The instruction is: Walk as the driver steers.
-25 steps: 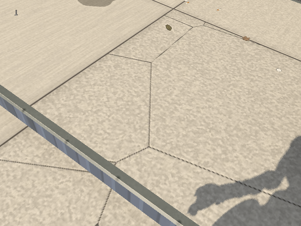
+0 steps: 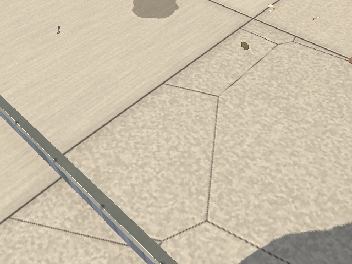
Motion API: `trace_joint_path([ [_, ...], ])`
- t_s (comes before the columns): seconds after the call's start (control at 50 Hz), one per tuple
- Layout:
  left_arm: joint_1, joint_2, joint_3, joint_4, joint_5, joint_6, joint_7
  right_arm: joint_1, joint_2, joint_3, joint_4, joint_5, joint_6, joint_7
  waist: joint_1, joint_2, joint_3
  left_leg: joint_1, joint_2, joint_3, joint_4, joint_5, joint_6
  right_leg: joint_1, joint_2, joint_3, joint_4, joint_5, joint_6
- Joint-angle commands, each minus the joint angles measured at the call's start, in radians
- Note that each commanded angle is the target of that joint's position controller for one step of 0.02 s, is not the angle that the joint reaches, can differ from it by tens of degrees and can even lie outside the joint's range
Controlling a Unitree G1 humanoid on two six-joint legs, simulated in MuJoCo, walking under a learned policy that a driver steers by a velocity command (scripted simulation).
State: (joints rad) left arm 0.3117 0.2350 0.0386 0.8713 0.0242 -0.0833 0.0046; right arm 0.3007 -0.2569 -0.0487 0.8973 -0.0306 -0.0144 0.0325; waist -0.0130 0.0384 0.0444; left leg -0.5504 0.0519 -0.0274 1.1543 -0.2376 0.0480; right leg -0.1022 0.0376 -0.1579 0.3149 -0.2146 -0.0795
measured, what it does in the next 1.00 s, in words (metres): climbs: left foot, then right foot 0.12 m higher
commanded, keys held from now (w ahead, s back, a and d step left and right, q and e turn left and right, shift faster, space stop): w+q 0.48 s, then e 0.52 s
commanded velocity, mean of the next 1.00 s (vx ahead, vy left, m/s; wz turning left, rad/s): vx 0.34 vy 0.00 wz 0.18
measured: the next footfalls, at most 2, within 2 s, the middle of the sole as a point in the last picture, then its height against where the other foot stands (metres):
left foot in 0.32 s outside the picture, level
right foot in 0.80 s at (162, 239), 0.12 m higher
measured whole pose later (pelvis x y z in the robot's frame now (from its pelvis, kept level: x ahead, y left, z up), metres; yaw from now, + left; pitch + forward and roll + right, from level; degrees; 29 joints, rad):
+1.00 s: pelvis +0.46 +0.11 +0.08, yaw +9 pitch +2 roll +0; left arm 0.30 0.25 0.03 0.79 -0.01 -0.03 0.03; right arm 0.13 -0.22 -0.01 0.64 -0.01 -0.02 -0.04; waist 0.02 0.01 0.03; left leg -0.68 -0.03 -0.11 1.46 -0.33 0.01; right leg -0.43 0.16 -0.04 0.72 -0.32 -0.16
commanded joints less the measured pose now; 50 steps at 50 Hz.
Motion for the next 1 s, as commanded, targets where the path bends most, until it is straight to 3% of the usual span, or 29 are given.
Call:
trace_joint_path([
  [0.02,0.051,0.077,0.017,-0.023,-0.002,-0.022,0.004,-0.023,-0.017,-0.007,-0.064,-0.004,0.011,0.017,0.000,-0.126,0.037,-0.151,0.031,0.001,0.013,0.086,-0.016,0.020,-0.275,0.111,-0.153,0.380,-0.044],
  [0.16,0.122,0.095,0.014,0.009,-0.001,-0.014,0.016,-0.276,0.013,0.018,-0.171,-0.002,0.017,0.033,0.042,-0.116,0.067,-0.104,-0.010,0.144,-0.378,0.209,0.017,0.092,-0.287,-0.034,-0.107,0.678,0.000],
  [0.22,0.131,0.123,0.018,0.011,-0.002,-0.002,0.029,-0.240,-0.011,0.013,-0.173,-0.006,0.025,0.020,0.019,-0.146,-0.005,0.006,-0.070,0.194,-0.426,0.105,0.077,0.198,-0.297,-0.081,0.033,1.033,0.014],
  [0.26,0.095,0.164,0.028,-0.003,-0.002,0.012,0.034,-0.142,-0.047,-0.003,-0.156,-0.008,0.021,0.012,-0.041,-0.164,-0.074,0.145,-0.116,0.185,-0.473,0.035,0.123,0.214,-0.315,-0.083,0.214,1.174,0.003],
  [0.3,0.026,0.183,0.037,-0.033,-0.019,0.028,0.021,0.092,-0.093,-0.035,-0.081,-0.010,0.000,0.001,-0.159,-0.115,-0.168,0.466,-0.147,0.132,-0.683,0.135,0.159,0.062,-0.278,-0.083,0.599,0.866,0.008],
  [0.32,0.035,0.108,0.025,-0.057,-0.011,0.026,0.011,0.106,-0.172,-0.059,-0.063,-0.005,-0.004,-0.013,-0.116,0.045,-0.171,0.654,0.008,-0.084,-0.707,0.192,0.180,-0.223,-0.154,-0.073,0.916,0.061,0.038],
  [0.34,0.110,0.053,0.013,-0.127,-0.028,0.022,0.006,0.086,-0.311,-0.089,-0.105,-0.016,0.012,-0.014,-0.048,0.203,-0.301,0.878,0.281,-0.622,-0.752,0.392,0.401,-0.565,0.008,0.046,1.341,-0.341,0.089],
  [0.36,-0.001,0.093,0.016,-0.142,-0.008,0.010,0.010,0.085,-0.284,-0.096,-0.114,0.007,0.026,-0.021,-0.117,0.018,-0.309,0.839,0.275,-0.620,-0.865,0.142,0.420,-0.696,-0.038,0.183,1.454,-0.221,0.080],
  [0.38,-0.060,0.078,0.010,-0.169,-0.005,-0.003,0.011,0.053,-0.232,-0.080,-0.096,0.014,0.026,-0.030,-0.080,-0.008,-0.160,0.721,0.243,-0.530,-0.894,0.010,0.383,-0.789,-0.066,0.163,1.517,-0.177,0.069],
  [0.4,-0.073,0.057,0.005,-0.172,0.006,-0.009,0.013,0.045,-0.167,-0.060,-0.080,0.014,0.018,-0.030,-0.038,-0.059,-0.082,0.611,0.191,-0.452,-0.877,0.044,0.322,-0.825,-0.091,0.143,1.550,-0.170,0.054],
  [0.42,-0.088,0.028,-0.005,-0.181,0.018,0.000,0.012,0.035,-0.117,-0.042,-0.078,0.017,0.005,-0.033,-0.011,-0.077,-0.065,0.537,0.140,-0.396,-0.839,0.116,0.287,-0.863,-0.097,0.145,1.614,-0.170,0.043],
  [0.44,-0.100,-0.006,-0.016,-0.192,0.015,0.019,0.016,0.046,-0.078,-0.025,-0.065,0.015,-0.007,-0.031,0.002,-0.033,-0.065,0.476,0.118,-0.379,-0.822,0.140,0.279,-0.935,-0.080,0.126,1.810,-0.213,0.031],
  [0.5,-0.192,-0.124,-0.067,-0.273,0.024,0.061,0.028,0.099,-0.073,-0.003,-0.006,0.004,-0.042,-0.025,0.061,-0.051,-0.037,0.312,0.113,-0.326,-0.780,0.167,0.210,-1.126,-0.064,0.144,2.001,-0.227,0.000],
  [0.52,-0.206,-0.129,-0.081,-0.289,0.021,0.069,0.033,0.081,-0.072,0.007,0.003,0.002,-0.045,-0.021,0.086,-0.054,-0.010,0.213,0.079,-0.257,-0.804,0.154,0.157,-1.096,-0.064,0.122,1.870,-0.194,0.006],
  [0.56,-0.229,-0.064,-0.075,-0.296,0.021,0.076,0.037,0.046,-0.071,0.027,-0.009,0.012,-0.052,-0.027,0.096,-0.043,0.038,0.100,0.026,-0.196,-0.876,0.267,0.082,-0.996,-0.069,0.079,1.578,-0.132,0.043],
  [0.6,-0.247,-0.022,-0.060,-0.291,0.017,0.093,0.033,0.121,-0.079,0.029,0.011,0.025,-0.055,-0.045,0.042,-0.018,0.014,0.194,0.025,-0.153,-0.920,0.622,0.067,-0.922,-0.065,0.010,1.388,-0.082,0.062],
  [0.64,-0.244,-0.063,-0.072,-0.290,0.019,0.114,0.036,0.198,-0.110,0.018,0.045,0.024,-0.057,-0.060,0.018,0.017,-0.053,0.454,0.071,-0.100,-0.891,0.919,0.037,-0.961,-0.068,-0.007,1.329,-0.112,0.040],
  [0.68,-0.252,-0.081,-0.083,-0.276,0.003,0.119,0.032,0.223,-0.087,0.024,0.046,0.023,-0.042,-0.079,0.001,0.030,-0.078,0.601,0.085,-0.019,-0.888,1.078,0.023,-0.910,-0.056,-0.031,1.190,-0.164,0.000],
  [0.72,-0.207,-0.073,-0.087,-0.249,-0.016,0.117,0.025,0.147,-0.080,0.029,0.009,0.023,-0.033,-0.094,0.043,0.069,-0.100,0.565,0.096,0.057,-0.851,1.399,0.017,-0.663,-0.008,-0.058,0.982,-0.203,-0.043],
  [0.78,0.001,0.035,-0.042,-0.184,-0.015,0.114,0.023,0.039,-0.151,-0.001,-0.053,0.026,-0.023,-0.104,0.149,0.122,-0.203,0.637,0.181,0.084,-0.511,1.759,0.014,-0.422,0.065,-0.016,0.758,-0.313,-0.095],
  [0.8,0.112,0.068,-0.023,-0.169,-0.007,0.104,0.019,-0.035,-0.192,-0.023,-0.088,0.048,-0.025,-0.103,0.242,0.073,-0.233,0.507,0.133,0.125,-0.186,1.599,-0.012,-0.230,0.044,0.133,0.561,-0.200,-0.170],
  [0.82,0.082,0.155,0.005,-0.159,-0.006,0.101,0.017,-0.054,-0.107,-0.016,-0.170,0.038,-0.029,-0.083,0.181,-0.266,-0.236,0.091,-0.127,0.127,0.273,0.147,-0.082,-0.017,-0.214,0.706,0.282,0.310,-0.324],
  [0.84,-0.061,0.162,0.023,-0.175,-0.036,0.111,0.035,0.041,-0.062,0.001,-0.201,-0.012,-0.015,-0.054,0.029,-0.271,-0.287,-0.011,-0.202,-0.066,0.473,-0.135,-0.060,-0.102,-0.295,1.079,0.100,0.493,-0.414],
  [0.88,-0.119,0.074,0.011,-0.166,-0.011,0.097,0.040,0.030,-0.039,0.011,-0.208,-0.024,-0.006,-0.044,-0.024,0.033,-0.031,-0.138,-0.132,-0.086,0.504,-0.146,-0.026,-0.329,-0.278,0.885,0.150,0.128,-0.333],
  [0.9,-0.115,0.047,0.003,-0.154,-0.001,0.090,0.040,0.006,-0.036,0.013,-0.222,-0.018,-0.001,-0.055,-0.046,0.096,0.031,-0.159,-0.089,-0.076,0.418,-0.133,-0.018,-0.401,-0.232,0.743,0.147,0.086,-0.267],
  [0.92,-0.115,0.037,0.002,-0.144,-0.001,0.076,0.041,0.005,-0.035,0.018,-0.234,-0.013,0.011,-0.063,-0.060,0.076,0.037,-0.135,-0.067,-0.058,0.337,-0.110,-0.027,-0.434,-0.179,0.635,0.126,0.156,-0.222],
  [0.94,-0.136,0.035,-0.009,-0.204,-0.017,0.032,0.023,-0.039,-0.065,0.004,-0.265,0.030,0.001,-0.068,-0.039,0.005,-0.008,-0.096,-0.106,-0.068,0.422,-0.144,-0.036,-0.427,-0.152,0.626,0.055,0.174,-0.213],
  [0.96,-0.129,0.058,-0.002,-0.194,-0.033,0.007,0.019,-0.015,-0.072,0.001,-0.277,0.035,-0.003,-0.075,-0.058,-0.050,-0.049,-0.114,-0.085,-0.082,0.383,-0.112,-0.043,-0.361,-0.139,0.587,0.048,0.222,-0.206],
  [1.0,-0.059,0.087,0.007,-0.192,-0.047,-0.007,0.027,-0.060,-0.071,0.002,-0.296,0.030,-0.013,-0.087,-0.029,-0.045,-0.094,-0.160,-0.065,-0.079,0.242,-0.060,-0.059,-0.218,-0.116,0.506,0.041,0.325,-0.188],
])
